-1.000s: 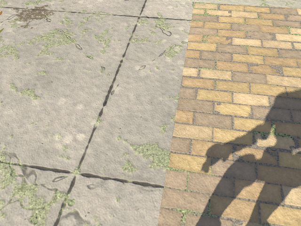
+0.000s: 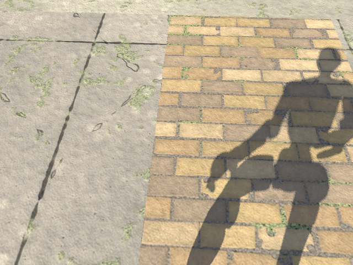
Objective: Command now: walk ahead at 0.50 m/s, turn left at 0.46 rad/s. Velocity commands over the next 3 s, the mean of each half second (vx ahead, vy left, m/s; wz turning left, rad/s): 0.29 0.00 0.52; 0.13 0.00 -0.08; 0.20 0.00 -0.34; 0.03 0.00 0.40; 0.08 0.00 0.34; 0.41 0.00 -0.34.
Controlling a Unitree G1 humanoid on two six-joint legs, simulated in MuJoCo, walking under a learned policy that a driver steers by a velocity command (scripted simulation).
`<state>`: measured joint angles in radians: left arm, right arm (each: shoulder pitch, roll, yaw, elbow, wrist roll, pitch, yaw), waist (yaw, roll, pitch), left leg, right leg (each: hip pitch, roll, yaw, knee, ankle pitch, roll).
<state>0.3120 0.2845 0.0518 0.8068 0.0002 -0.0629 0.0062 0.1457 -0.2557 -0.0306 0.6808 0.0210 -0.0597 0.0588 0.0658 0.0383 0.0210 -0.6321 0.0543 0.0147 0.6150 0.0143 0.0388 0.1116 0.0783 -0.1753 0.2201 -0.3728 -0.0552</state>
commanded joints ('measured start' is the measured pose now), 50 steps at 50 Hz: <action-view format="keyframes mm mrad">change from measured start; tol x32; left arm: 1 1 201 50 -49 -4 21 24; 50 -225 56 23 -205 -20 30 -35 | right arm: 1 -49 -105 -33 -118 -2 -11 14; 4 327 -279 -104 -57 2 8 -26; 50 149 -149 -66 2 -20 -9 -99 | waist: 1 -42 -121 -21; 6 -193 89 -395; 24 -37 86 -150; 26 -129 -309 -275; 50 -126 79 40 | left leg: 1 20 -81 92 0 -163 56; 3 398 -130 70 -93 -115 128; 5 1038 292 -801 -200 -151 427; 14 365 53 -231 -288 558 245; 24 416 -19 -359 -3 38 62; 26 138 -213 -217 413 -750 -49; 29 75 -105 -187 607 -599 -114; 40 496 -97 -40 -176 -288 -42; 44 537 318 -533 -453 -736 203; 50 625 212 -189 -440 -268 116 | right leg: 1 69 -328 36 203 1227 -67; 3 -74 -288 3 564 1221 -33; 5 -770 22 151 1228 -191 61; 22 -505 -40 264 331 302 127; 26 -45 -493 740 191 1031 -213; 29 -203 -380 632 143 448 -180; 41 -554 -168 528 103 -242 -57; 45 -896 -65 287 731 -83 45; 50 -890 -123 218 722 118 78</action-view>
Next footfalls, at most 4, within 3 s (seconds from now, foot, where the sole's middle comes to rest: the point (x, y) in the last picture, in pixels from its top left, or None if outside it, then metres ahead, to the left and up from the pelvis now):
0.06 left None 0.21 0.10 -0.76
0.48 right None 0.43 -0.06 -0.76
0.82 left None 0.28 0.13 -0.76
1.18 right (231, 252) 0.52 -0.13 -0.76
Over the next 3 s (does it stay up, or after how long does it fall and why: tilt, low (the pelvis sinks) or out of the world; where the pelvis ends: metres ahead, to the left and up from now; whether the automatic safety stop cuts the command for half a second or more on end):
stays up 0.74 -0.01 -0.02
